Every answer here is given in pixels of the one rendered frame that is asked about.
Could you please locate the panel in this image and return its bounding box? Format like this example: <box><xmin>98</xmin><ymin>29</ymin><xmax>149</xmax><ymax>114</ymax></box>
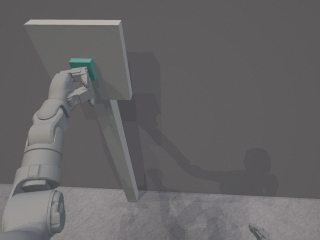
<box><xmin>24</xmin><ymin>19</ymin><xmax>139</xmax><ymax>203</ymax></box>

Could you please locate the robot left forearm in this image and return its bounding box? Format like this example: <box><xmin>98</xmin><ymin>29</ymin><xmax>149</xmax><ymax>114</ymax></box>
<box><xmin>0</xmin><ymin>98</ymin><xmax>71</xmax><ymax>233</ymax></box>

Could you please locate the left robot upper arm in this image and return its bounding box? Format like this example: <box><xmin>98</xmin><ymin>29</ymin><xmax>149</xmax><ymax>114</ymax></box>
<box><xmin>0</xmin><ymin>189</ymin><xmax>66</xmax><ymax>240</ymax></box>

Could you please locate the button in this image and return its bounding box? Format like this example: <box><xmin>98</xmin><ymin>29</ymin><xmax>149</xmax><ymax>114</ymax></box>
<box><xmin>69</xmin><ymin>58</ymin><xmax>98</xmax><ymax>81</ymax></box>

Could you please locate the left robot hand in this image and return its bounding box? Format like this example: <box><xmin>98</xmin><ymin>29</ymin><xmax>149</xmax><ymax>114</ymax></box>
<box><xmin>48</xmin><ymin>66</ymin><xmax>96</xmax><ymax>112</ymax></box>

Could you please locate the right robot hand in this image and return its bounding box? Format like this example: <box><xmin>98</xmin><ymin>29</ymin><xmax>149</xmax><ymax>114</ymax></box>
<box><xmin>248</xmin><ymin>223</ymin><xmax>273</xmax><ymax>240</ymax></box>

